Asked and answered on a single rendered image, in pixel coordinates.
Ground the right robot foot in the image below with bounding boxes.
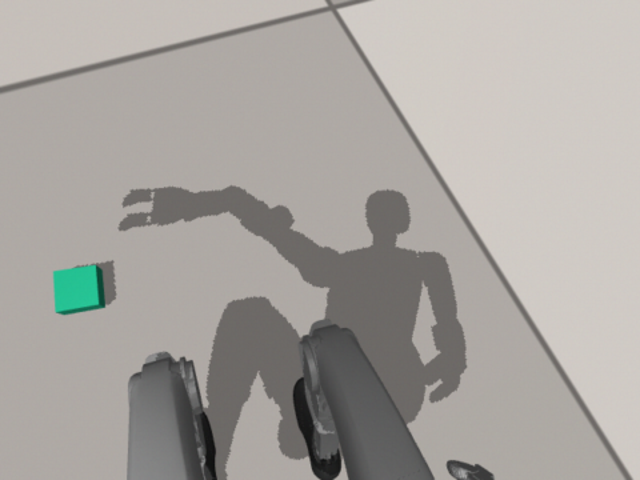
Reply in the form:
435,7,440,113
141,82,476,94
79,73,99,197
293,377,341,480

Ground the right robot hand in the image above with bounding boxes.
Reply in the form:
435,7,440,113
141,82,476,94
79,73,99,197
447,460,494,480

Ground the left robot foot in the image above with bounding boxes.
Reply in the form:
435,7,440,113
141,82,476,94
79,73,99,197
200,411,217,480

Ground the small box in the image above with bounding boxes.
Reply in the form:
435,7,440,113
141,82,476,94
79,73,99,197
53,265,105,315

